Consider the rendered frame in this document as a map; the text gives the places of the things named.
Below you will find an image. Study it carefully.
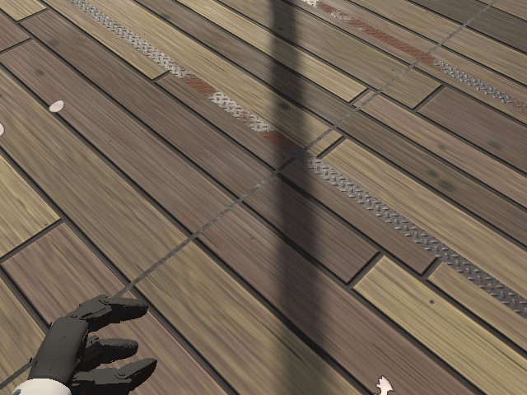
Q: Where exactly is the robot left hand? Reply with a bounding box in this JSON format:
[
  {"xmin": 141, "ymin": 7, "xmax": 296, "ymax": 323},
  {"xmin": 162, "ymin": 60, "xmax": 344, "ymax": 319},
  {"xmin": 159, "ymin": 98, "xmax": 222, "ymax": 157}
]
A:
[{"xmin": 27, "ymin": 295, "xmax": 157, "ymax": 395}]

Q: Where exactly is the left robot forearm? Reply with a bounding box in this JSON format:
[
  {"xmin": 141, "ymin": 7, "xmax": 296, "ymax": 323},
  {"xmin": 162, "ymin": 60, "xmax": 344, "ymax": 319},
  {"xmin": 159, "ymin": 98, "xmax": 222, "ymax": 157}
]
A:
[{"xmin": 12, "ymin": 379, "xmax": 72, "ymax": 395}]

